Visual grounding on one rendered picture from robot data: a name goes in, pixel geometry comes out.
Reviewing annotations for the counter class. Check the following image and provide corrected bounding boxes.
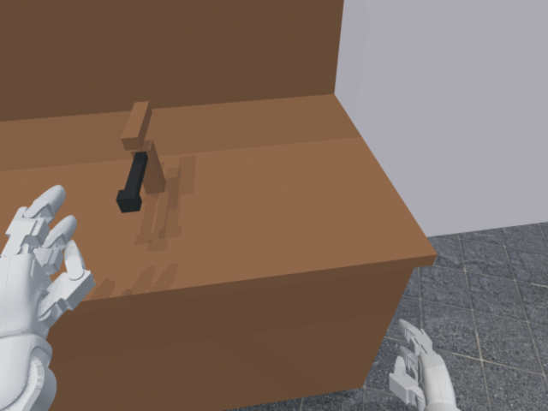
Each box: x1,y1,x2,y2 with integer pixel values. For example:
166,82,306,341
0,0,438,411

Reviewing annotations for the tap lever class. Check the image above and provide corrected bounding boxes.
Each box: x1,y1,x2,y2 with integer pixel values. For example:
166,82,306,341
116,152,148,213

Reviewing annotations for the left robot forearm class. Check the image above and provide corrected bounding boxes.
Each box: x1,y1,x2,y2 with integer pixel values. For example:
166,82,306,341
0,334,57,411

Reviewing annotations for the left robot hand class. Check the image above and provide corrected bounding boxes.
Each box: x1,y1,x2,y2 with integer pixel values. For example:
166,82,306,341
0,185,95,340

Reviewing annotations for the right robot hand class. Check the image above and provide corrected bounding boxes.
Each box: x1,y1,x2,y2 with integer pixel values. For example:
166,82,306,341
389,319,456,411

